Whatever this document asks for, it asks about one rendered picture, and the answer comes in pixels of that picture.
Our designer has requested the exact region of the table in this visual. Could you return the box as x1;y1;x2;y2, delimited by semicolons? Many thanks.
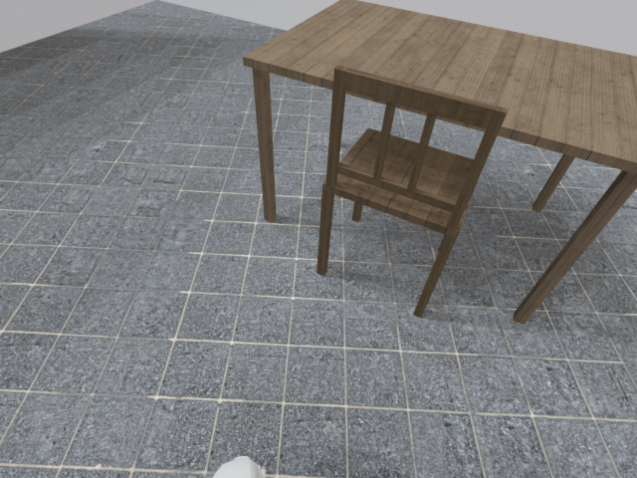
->
243;0;637;325

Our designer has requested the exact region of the chair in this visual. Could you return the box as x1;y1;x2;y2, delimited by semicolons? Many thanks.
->
317;66;508;318

